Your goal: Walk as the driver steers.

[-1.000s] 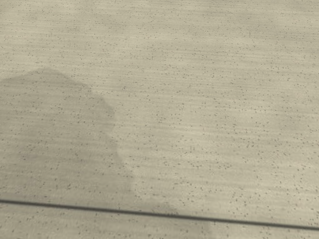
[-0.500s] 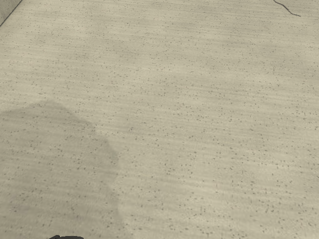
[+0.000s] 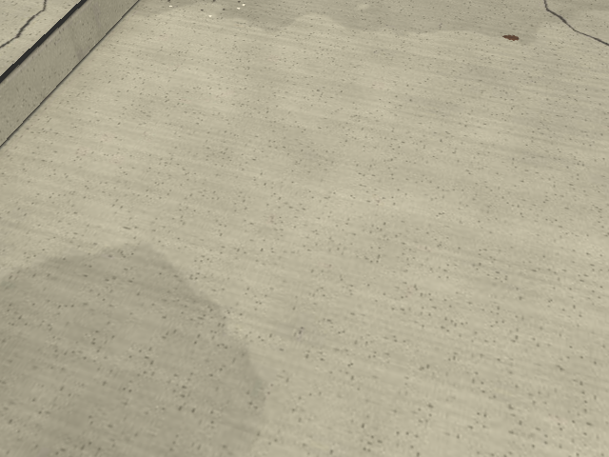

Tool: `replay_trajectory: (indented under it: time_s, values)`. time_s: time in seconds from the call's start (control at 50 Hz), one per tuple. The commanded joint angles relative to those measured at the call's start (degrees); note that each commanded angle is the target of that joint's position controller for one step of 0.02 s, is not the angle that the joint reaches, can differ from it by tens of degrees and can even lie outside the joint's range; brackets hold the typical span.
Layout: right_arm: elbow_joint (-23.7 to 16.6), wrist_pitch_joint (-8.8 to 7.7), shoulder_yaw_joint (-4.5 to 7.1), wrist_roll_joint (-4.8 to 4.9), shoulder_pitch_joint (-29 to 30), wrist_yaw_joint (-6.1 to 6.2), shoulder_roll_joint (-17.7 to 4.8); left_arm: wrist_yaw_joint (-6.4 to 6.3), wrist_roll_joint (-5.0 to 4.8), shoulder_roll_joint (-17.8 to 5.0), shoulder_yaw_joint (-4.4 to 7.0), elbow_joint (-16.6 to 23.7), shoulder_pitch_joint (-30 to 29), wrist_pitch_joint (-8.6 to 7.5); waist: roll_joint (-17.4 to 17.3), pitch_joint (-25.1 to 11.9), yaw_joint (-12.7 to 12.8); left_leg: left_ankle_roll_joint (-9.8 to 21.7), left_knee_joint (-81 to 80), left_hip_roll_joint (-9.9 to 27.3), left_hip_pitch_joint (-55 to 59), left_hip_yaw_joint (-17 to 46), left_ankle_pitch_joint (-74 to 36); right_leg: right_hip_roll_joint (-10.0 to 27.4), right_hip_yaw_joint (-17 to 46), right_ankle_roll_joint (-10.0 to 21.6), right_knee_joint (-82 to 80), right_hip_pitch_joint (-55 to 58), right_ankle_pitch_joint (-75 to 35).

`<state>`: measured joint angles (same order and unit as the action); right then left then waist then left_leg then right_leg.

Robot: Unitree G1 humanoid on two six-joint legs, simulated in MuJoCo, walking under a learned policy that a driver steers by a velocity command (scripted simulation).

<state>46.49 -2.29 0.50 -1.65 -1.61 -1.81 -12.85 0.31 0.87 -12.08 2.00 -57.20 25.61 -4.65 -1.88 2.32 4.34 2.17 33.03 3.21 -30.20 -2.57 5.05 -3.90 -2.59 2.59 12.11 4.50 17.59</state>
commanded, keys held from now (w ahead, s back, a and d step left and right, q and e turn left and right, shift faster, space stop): w+e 0.56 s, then e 0.18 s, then no key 0.22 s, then q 0.04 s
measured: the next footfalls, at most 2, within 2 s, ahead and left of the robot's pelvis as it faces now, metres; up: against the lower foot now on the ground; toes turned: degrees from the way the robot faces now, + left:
left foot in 0.04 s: +0.19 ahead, +0.11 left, +0.00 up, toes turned +2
right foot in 0.60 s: +0.43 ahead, -0.12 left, +0.00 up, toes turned -24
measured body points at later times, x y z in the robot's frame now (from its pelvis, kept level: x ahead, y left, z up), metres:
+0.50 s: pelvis +0.25 +0.01 +0.00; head +0.28 +0.00 +0.45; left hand +0.48 +0.19 -0.12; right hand +0.16 -0.23 -0.14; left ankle +0.15 +0.11 -0.74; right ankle +0.37 -0.13 -0.70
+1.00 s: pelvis +0.43 -0.07 +0.01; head +0.45 -0.10 +0.45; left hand +0.60 +0.14 -0.12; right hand +0.41 -0.36 -0.13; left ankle +0.58 +0.02 -0.69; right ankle +0.39 -0.11 -0.74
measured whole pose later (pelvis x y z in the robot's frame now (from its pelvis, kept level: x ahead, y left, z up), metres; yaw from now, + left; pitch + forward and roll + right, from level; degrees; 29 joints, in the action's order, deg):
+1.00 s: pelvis +0.43 -0.07 +0.01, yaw -29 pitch +0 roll +0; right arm 46.9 1.2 2.3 -1.2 -9.1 0.9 -14.2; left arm -0.7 1.0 -14.1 2.7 -50.2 15.7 -1.0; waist -2.6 4.5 1.6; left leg -1.5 48.8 4.2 -32.2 0.8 11.8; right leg -8.3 2.0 7.1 19.3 -7.9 11.0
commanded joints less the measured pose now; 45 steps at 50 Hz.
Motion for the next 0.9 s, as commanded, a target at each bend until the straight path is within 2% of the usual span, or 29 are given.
replay_trajectory:
  time_s: [0.02, 0.04, 0.06, 0.08, 0.1, 0.12, 0.14, 0.18, 0.24, 0.3, 0.36, 0.42, 0.48, 0.54, 0.56, 0.58, 0.6, 0.62, 0.64, 0.66, 0.68, 0.7, 0.72, 0.74, 0.76, 0.8, 0.9]
  values:
    - [-1.6, -1.81, 2.11, -0.17, -5.4, 0.92, -6.4, -0.62, 0.13, -10.5, 2.12, 1.8, -0.8, -0.09, 5.5, -1.2, -6.4, 2.1, -5.3, -3.3, 11.3, -0.7, 4.2, 15.6, 8.1, 6.5, 9.9, -3.0, -43.0]
    - [1.4, -2.62, 3.01, -0.87, -14.7, 1.59, -8.3, -0.49, -0.18, -9.7, 1.83, 2.0, -1.2, -0.05, 2.9, -6.6, -10.0, 3.6, -8.1, -2.4, 24.3, 0.4, 2.4, 12.5, 6.0, 5.3, 20.8, -7.6, -40.6]
    - [2.6, -3.13, 4.31, -2.3, -24.8, 2.5, -13.3, -0.34, -0.65, -7.0, 1.03, 4.3, -1.6, -0.28, -3.6, -14.9, -13.3, 6.3, -9.3, 11.4, 38.8, 14.4, 8.1, 8.5, 3.4, 4.1, 37.6, -18.4, -22.2]
    - [2.9, -2.35, 5.6, -1.99, -25.1, 2.32, -18.1, -0.46, -2.41, -1.6, 0.15, 4.7, 5.9, 0.08, -16.0, -20.0, -9.5, 12.2, -16.4, 24.2, 48.9, 37.3, 12.7, -0.4, 0.6, 2.5, 53.8, -36.3, 13.5]
    - [1.7, -1.71, 4.68, -0.47, -20.5, 2.04, -12.9, -0.96, -0.65, -8.5, 1.85, 3.5, 1.9, 1.03, -4.4, -13.6, -8.9, 10.6, -18.0, 21.3, 41.8, 35.6, 18.5, 3.6, 5.8, 3.3, 57.8, -39.8, 10.7]
    - [1.0, -1.85, 3.52, -0.11, -15.1, 1.9, -8.9, -0.44, -0.59, -8.0, 2.15, 4.2, -1.6, 1.03, -2.1, -6.2, -7.1, 9.0, -19.7, 18.6, 34.0, 26.7, 17.1, 5.8, 6.5, 3.4, 56.7, -39.9, 5.0]
    - [0.9, -2.21, 3.01, -0.1, -12.6, 1.75, -6.6, -0.07, -0.66, -6.4, 1.92, 4.4, -3.0, 1.17, -1.7, -3.0, -5.9, 7.6, -21.9, 16.0, 28.6, 20.1, 11.3, 7.5, 6.1, 3.0, 54.9, -38.2, 1.6]
    - [1.7, -2.96, 2.55, 0.33, -12.2, 2.26, -5.0, 0.79, 0.56, -5.2, 2.06, 4.1, -2.9, 2.62, -3.6, -1.0, -3.9, 5.2, -23.7, 12.5, 23.5, 11.1, 4.3, 9.0, 5.4, 1.8, 52.9, -35.4, -1.0]
    - [3.2, -4.35, 2.88, 1.02, -15.0, 2.41, -5.7, 1.7, 0.69, -3.9, 2.12, 5.4, -5.8, 4.03, -2.7, -0.6, -3.1, 5.3, -25.0, 12.0, 23.5, 4.9, -3.6, 9.4, 4.4, 0.8, 52.7, -38.0, -5.0]
    - [4.4, -4.49, 3.03, 0.81, -17.6, 2.56, -5.7, 2.31, 0.8, -3.7, 2.06, 7.6, -11.4, 4.5, -2.3, 0.9, -3.6, 5.6, -25.8, 11.5, 25.0, 0.1, -6.5, 10.2, 3.6, -0.1, 49.7, -43.4, -10.6]
    - [5.3, -4.34, 2.93, 0.62, -19.0, 2.63, -5.4, 2.88, 0.75, -3.1, 1.51, 10.0, -17.5, 4.32, -2.0, 2.7, -4.4, 5.4, -25.7, 10.3, 25.7, -4.5, -9.9, 9.7, 1.7, -0.4, 40.5, -44.1, -15.7]
    - [6.3, -4.18, 3.18, 0.64, -21.1, 2.94, -6.6, 3.42, 1.0, -2.4, 0.74, 12.3, -23.3, 4.16, -2.1, 3.6, -5.9, 5.1, -25.1, 11.0, 28.0, -7.8, -14.2, 8.7, -1.8, 0.6, 31.3, -41.8, -18.2]
    - [7.5, -3.45, 3.48, 0.5, -23.5, 3.33, -7.5, 3.68, 1.27, -3.1, 0.65, 14.1, -26.4, 4.05, -1.9, 4.0, -6.5, 4.7, -22.2, 12.5, 33.6, -10.2, -21.5, 7.3, -4.4, 2.9, 26.4, -40.5, -14.5]
    - [7.7, -2.36, 4.04, 0.29, -22.7, 3.81, -9.6, 3.12, 1.41, -4.5, 1.38, 13.7, -22.8, 4.11, -3.9, 0.7, -4.0, 4.0, -11.7, 13.1, 37.4, -12.9, -44.9, 2.5, -7.4, 6.4, 24.6, -33.1, -5.9]
    - [7.6, -1.73, 4.33, 0.24, -22.4, 3.81, -10.6, 2.79, 1.35, -5.4, 1.94, 12.6, -18.5, 3.94, -4.1, -1.8, -2.2, 4.0, -4.2, 13.1, 37.7, -13.2, -49.7, 0.4, -7.8, 7.8, 23.6, -28.5, -2.9]
    - [7.2, -1.09, 4.54, 0.41, -21.9, 3.71, -11.1, 2.23, 1.62, -6.5, 2.76, 10.5, -11.6, 3.31, -3.2, -5.4, 0.6, 3.3, 7.3, 12.7, 35.1, -13.4, -47.7, -1.5, -7.2, 9.3, 20.0, -20.5, -3.6]
    - [6.0, -1.01, 4.45, 0.89, -20.7, 3.51, -10.8, 1.31, 2.51, -9.7, 4.2, 8.1, -3.1, 2.66, 0.7, -10.3, 4.8, 0.9, 23.9, 11.0, 25.0, -13.8, -32.9, 2.1, -0.3, 11.8, 14.8, -7.1, -7.3]
    - [2.0, -1.36, 3.02, 1.62, -24.0, 2.58, -3.1, 0.51, 2.56, -17.7, 6.01, 9.2, -5.1, 2.79, 14.8, -15.2, -0.6, -3.2, 46.0, 0.2, -0.9, -12.7, 24.3, 21.8, 27.7, 20.3, 15.6, 11.7, -25.9]
    - [0.0, -1.69, 3.91, 1.37, -18.3, 2.61, -8.0, 0.28, 0.05, -18.7, 6.4, 10.1, -1.9, 3.51, 7.2, -20.0, 2.6, -4.1, 53.6, -4.4, -7.3, 0.6, 28.6, 25.4, 40.7, 24.6, 10.1, 13.3, -39.1]
    - [-1.1, -2.07, 3.44, 1.88, -14.8, 2.71, -6.7, -0.38, -0.37, -17.2, 5.99, 9.8, -5.4, 3.71, 4.1, -13.0, 0.9, -3.6, 51.8, -0.4, -10.3, 3.7, 22.2, 24.5, 29.7, 22.9, 10.1, 8.0, -47.1]
    - [-0.7, -2.46, 3.13, 1.82, -14.7, 3.0, -6.4, -0.58, -0.94, -13.3, 5.07, 10.0, -8.6, 3.6, 1.8, -7.2, -1.1, -3.4, 46.4, 1.4, -8.6, 3.6, 18.4, 21.6, 23.9, 19.9, 9.3, 0.3, -50.4]
    - [-0.1, -2.0, 3.41, 1.07, -15.0, 3.18, -6.8, -0.74, -1.16, -10.9, 4.42, 10.4, -11.6, 3.56, 0.3, -3.9, -3.3, -3.6, 42.0, 2.5, -5.9, 3.8, 17.2, 17.9, 19.3, 16.9, 8.1, -5.6, -50.0]
    - [-0.2, -0.92, 3.51, -0.11, -16.0, 3.09, -7.0, -0.94, -1.52, -9.2, 3.8, 10.9, -13.4, 3.56, 0.8, -3.4, -5.1, -4.1, 39.3, 2.7, -2.6, 3.9, 16.7, 15.4, 16.6, 15.7, 6.9, -10.1, -50.1]
    - [-0.1, 0.25, 3.58, -0.6, -16.9, 2.95, -6.6, -0.81, -1.37, -8.9, 3.46, 11.1, -13.8, 3.32, 1.0, -4.3, -6.0, -4.6, 37.0, 2.5, -0.1, 4.0, 16.5, 14.3, 15.2, 14.8, 6.7, -12.2, -51.4]
    - [-0.1, 1.19, 3.5, -0.59, -17.9, 2.79, -6.0, -0.6, -1.09, -9.4, 3.46, 11.0, -13.2, 2.86, 0.9, -5.3, -6.7, -5.0, 35.2, 1.9, 0.8, 3.5, 16.1, 13.7, 14.0, 14.4, 6.9, -12.6, -54.6]
    - [-0.2, 2.04, 3.19, -0.19, -18.2, 2.66, -4.9, -0.39, -0.5, -10.9, 3.69, 10.8, -11.8, 2.32, 1.8, -6.6, -6.8, -5.1, 31.5, 1.3, 1.4, 2.6, 13.4, 12.6, 11.9, 13.4, 6.9, -13.4, -58.1]
    - [-2.0, 2.9, 3.04, 0.16, -11.8, 2.7, -5.8, -0.8, -0.34, -10.0, 2.84, 9.8, -8.6, 2.86, 5.4, -6.5, -4.3, -4.3, 22.1, 1.2, -0.8, 2.5, 6.5, 11.2, 10.9, 8.8, 7.0, -10.2, -54.7]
